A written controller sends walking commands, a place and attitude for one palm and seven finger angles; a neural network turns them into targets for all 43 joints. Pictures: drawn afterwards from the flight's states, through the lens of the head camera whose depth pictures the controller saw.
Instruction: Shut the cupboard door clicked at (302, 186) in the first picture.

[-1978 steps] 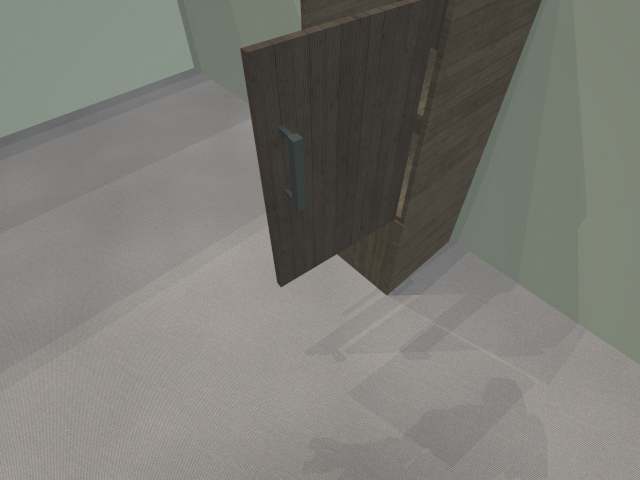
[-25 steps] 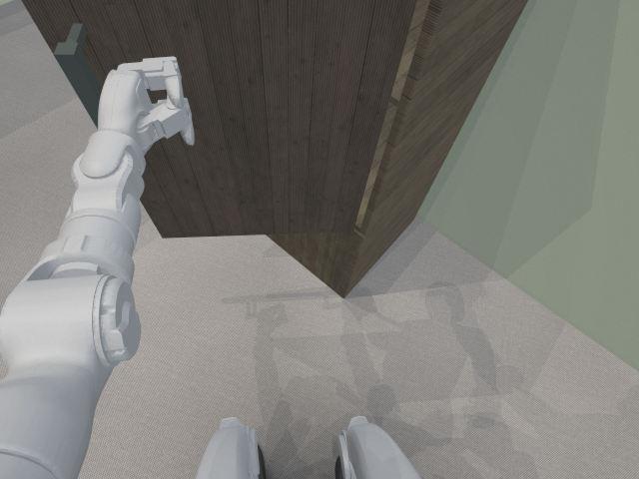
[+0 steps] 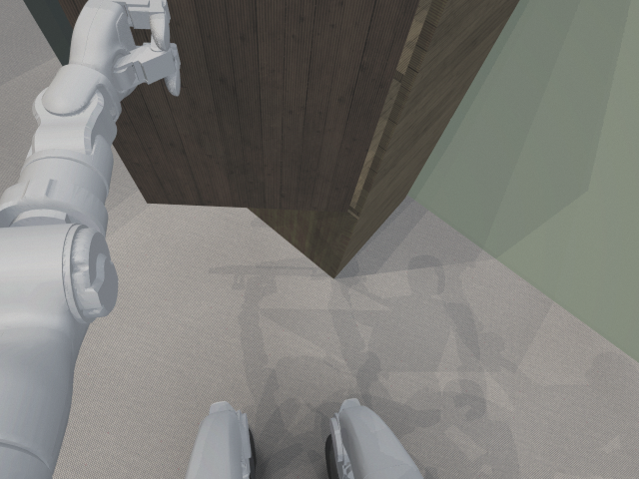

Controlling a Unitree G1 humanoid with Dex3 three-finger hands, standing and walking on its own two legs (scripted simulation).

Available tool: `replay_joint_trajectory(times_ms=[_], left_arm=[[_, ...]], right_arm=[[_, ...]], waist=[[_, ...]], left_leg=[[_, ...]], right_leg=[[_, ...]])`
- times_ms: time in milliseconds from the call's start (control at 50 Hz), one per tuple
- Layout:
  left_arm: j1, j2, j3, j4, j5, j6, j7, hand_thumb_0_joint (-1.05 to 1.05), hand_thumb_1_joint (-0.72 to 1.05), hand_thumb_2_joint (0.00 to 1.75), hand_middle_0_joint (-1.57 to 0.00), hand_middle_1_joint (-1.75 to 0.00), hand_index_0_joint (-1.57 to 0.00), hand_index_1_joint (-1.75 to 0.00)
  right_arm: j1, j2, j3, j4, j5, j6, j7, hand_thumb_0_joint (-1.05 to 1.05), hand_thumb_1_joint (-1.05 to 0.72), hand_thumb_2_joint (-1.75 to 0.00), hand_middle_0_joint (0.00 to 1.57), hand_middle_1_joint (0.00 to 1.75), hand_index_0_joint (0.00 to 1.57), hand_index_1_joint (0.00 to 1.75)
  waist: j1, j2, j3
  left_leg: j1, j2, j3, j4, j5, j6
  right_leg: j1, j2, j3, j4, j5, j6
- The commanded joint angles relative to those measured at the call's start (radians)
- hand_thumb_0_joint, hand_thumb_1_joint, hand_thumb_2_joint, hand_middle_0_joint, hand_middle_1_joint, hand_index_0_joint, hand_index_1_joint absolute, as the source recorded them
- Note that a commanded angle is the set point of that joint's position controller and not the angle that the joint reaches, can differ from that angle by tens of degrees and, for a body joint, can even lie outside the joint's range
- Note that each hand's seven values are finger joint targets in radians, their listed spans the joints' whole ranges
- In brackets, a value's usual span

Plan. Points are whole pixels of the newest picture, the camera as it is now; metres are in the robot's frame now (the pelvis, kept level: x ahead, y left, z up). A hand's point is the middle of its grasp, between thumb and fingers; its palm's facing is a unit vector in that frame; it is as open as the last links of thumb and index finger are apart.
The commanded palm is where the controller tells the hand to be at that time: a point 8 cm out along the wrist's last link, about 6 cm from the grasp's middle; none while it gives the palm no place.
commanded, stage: push the door shut along its arc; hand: left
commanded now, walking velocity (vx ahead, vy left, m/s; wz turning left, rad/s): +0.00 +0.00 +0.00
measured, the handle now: (77, 45) +0.59 +0.20 +0.13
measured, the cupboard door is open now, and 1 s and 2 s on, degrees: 40 24 24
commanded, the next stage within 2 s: pull the fist back off the door in 0.34 s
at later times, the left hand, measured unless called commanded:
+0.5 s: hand (195, 27) +0.61 +0.07 +0.14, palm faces -0.24 -0.97 +0.03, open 3.5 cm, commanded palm +0.63 +0.07 +0.13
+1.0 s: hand (214, 43) +0.59 +0.06 +0.13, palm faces +0.11 -0.99 -0.02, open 3.1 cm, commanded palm +0.54 +0.09 +0.13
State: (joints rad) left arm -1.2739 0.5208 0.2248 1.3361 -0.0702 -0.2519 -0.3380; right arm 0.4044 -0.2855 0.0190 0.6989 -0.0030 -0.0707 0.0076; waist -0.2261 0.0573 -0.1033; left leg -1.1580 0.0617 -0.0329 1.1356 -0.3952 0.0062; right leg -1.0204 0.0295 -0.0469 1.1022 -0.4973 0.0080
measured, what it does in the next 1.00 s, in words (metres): stands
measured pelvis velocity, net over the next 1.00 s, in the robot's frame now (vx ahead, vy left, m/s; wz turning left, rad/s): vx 0.03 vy -0.01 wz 0.00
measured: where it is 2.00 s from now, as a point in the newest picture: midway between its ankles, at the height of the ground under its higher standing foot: outside the picture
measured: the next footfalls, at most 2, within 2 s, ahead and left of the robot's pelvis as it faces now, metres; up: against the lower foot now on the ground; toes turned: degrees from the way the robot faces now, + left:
none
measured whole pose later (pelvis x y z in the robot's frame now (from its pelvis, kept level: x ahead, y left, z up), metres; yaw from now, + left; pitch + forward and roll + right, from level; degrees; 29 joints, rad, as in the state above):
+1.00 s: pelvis +0.03 -0.01 +0.02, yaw +0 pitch +24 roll -2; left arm -1.11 0.28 0.30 1.17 0.03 -0.30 0.20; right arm 0.52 -0.23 -0.01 0.68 -0.08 0.00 0.12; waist -0.21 0.07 -0.13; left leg -1.04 0.07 -0.01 1.01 -0.40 -0.01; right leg -0.92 0.04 -0.03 0.99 -0.49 -0.01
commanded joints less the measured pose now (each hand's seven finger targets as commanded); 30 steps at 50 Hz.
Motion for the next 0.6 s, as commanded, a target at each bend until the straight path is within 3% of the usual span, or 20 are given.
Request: replay_joint_trajectory(times_ms=[0,60,160,260,360,420,440,460,480,500,520,540,580], left_arm=[[-0.66,0.089,-0.018,-0.199,0.007,-0.037,0.004,0.0,0.9,0.9,-1.3,-1.5,-1.3,-1.5],[-0.707,0.093,-0.02,-0.206,0.018,-0.031,0.007,0.0,0.9,0.9,-1.3,-1.5,-1.3,-1.5],[-0.761,0.113,-0.019,-0.175,0.034,-0.007,-0.001,0.0,0.9,0.9,-1.3,-1.5,-1.3,-1.5],[-0.824,0.074,-0.051,-0.19,0.049,0.013,-0.004,0.0,0.9,0.9,-1.3,-1.5,-1.3,-1.5],[-0.851,0.036,-0.073,-0.147,0.058,0.044,-0.004,0.0,0.9,0.9,-1.3,-1.5,-1.3,-1.5],[-0.861,0.063,-0.057,-0.142,0.064,0.052,-0.002,0.0,0.9,0.9,-1.3,-1.5,-1.3,-1.5],[-0.883,0.089,0.139,-0.17,-0.005,0.07,0.211,0.0,0.9,0.9,-1.3,-1.5,-1.3,-1.5],[-0.839,0.035,0.103,-0.135,0.03,0.084,0.325,0.0,0.9,0.9,-1.3,-1.5,-1.3,-1.5],[-0.849,0.006,0.122,-0.147,0.044,0.087,0.422,0.0,0.9,0.9,-1.3,-1.5,-1.3,-1.5],[-0.847,0.0,0.133,-0.151,0.078,0.083,0.513,0.0,0.9,0.9,-1.3,-1.5,-1.3,-1.5],[-0.839,0.029,0.163,-0.146,0.124,0.068,0.596,0.0,0.9,0.9,-1.3,-1.5,-1.3,-1.5],[-0.843,0.043,0.156,-0.148,0.183,0.053,0.661,0.0,0.9,0.9,-1.3,-1.5,-1.3,-1.5],[-0.85,0.069,0.109,-0.159,0.292,0.021,0.701,0.0,0.9,0.9,-1.3,-1.5,-1.3,-1.5]], right_arm=[[0.196,-0.185,-0.057,-0.017,0.0,-0.024,-0.017,0.0,-0.9,-0.9,0.2,0.3,0.2,0.3],[0.202,-0.187,-0.056,-0.011,-0.009,-0.035,-0.018,0.0,-0.9,-0.9,0.2,0.3,0.2,0.3],[0.214,-0.191,-0.051,0.0,-0.013,-0.045,-0.024,0.0,-0.9,-0.9,0.2,0.3,0.2,0.3],[0.229,-0.19,-0.053,0.012,-0.021,-0.054,-0.025,0.0,-0.9,-0.9,0.2,0.3,0.2,0.3],[0.236,-0.189,-0.049,0.026,-0.025,-0.059,-0.027,0.0,-0.9,-0.9,0.2,0.3,0.2,0.3],[0.252,-0.19,-0.046,0.03,-0.029,-0.063,-0.028,0.0,-0.9,-0.9,0.2,0.3,0.2,0.3],[0.285,-0.165,-0.032,-0.009,-0.051,-0.063,-0.02,0.0,-0.9,-0.9,0.2,0.3,0.2,0.3],[0.282,-0.163,-0.037,-0.008,-0.062,-0.06,-0.004,0.0,-0.9,-0.9,0.2,0.3,0.2,0.3],[0.3,-0.16,-0.045,-0.005,-0.081,-0.054,0.013,0.0,-0.9,-0.9,0.2,0.3,0.2,0.3],[0.311,-0.158,-0.049,-0.009,-0.098,-0.047,0.032,0.0,-0.9,-0.9,0.2,0.3,0.2,0.3],[0.315,-0.157,-0.047,-0.01,-0.117,-0.043,0.049,0.0,-0.9,-0.9,0.2,0.3,0.2,0.3],[0.32,-0.156,-0.049,-0.008,-0.131,-0.034,0.067,0.0,-0.9,-0.9,0.2,0.3,0.2,0.3],[0.34,-0.159,-0.06,-0.005,-0.144,-0.013,0.098,0.0,-0.9,-0.9,0.2,0.3,0.2,0.3]], waist=[[-0.108,0.146,-0.481],[-0.116,0.178,-0.53],[-0.138,0.186,-0.535],[-0.158,0.231,-0.567],[-0.179,0.232,-0.546],[-0.189,0.226,-0.553],[-0.137,0.248,-0.548],[-0.147,0.231,-0.558],[-0.158,0.213,-0.561],[-0.152,0.198,-0.568],[-0.143,0.201,-0.579],[-0.151,0.207,-0.589],[-0.158,0.245,-0.6]], left_leg=[[0.605,-0.007,-0.077,-0.069,0.187,0.036],[0.626,-0.005,-0.085,-0.051,0.206,0.037],[0.606,-0.001,-0.093,-0.033,0.196,0.038],[0.644,0.004,-0.106,-0.016,0.223,0.036],[0.634,0.005,-0.115,-0.013,0.185,0.036],[0.624,0.004,-0.113,-0.004,0.202,0.04],[0.554,0.015,-0.14,-0.034,0.142,0.025],[0.546,0.017,-0.156,-0.045,0.096,0.018],[0.546,0.017,-0.163,-0.046,0.094,0.018],[0.532,0.01,-0.156,-0.042,0.102,0.016],[0.527,0.006,-0.157,-0.034,0.126,0.014],[0.516,0.006,-0.147,-0.021,0.148,0.013],[0.525,0.002,-0.128,-0.012,0.193,0.009]], right_leg=[[-0.108,0.032,0.005,-0.165,0.172,-0.033],[-0.133,0.034,-0.001,-0.146,0.174,-0.036],[-0.171,0.035,-0.009,-0.127,0.162,-0.037],[-0.226,0.037,-0.019,-0.108,0.17,-0.039],[-0.275,0.038,-0.032,-0.1,0.146,-0.04],[-0.276,0.042,-0.034,-0.092,0.156,-0.041],[-0.249,0.028,-0.024,-0.093,0.152,-0.032],[-0.261,0.027,-0.027,-0.078,0.136,-0.023],[-0.266,0.023,-0.032,-0.074,0.141,-0.015],[-0.248,0.023,-0.031,-0.078,0.144,-0.012],[-0.252,0.025,-0.036,-0.068,0.146,-0.012],[-0.255,0.024,-0.037,-0.064,0.149,-0.01],[-0.242,0.026,-0.033,-0.067,0.16,-0.016]])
